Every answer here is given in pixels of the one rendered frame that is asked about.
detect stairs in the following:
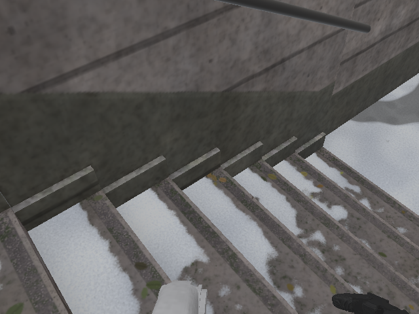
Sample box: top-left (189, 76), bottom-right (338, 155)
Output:
top-left (0, 147), bottom-right (419, 314)

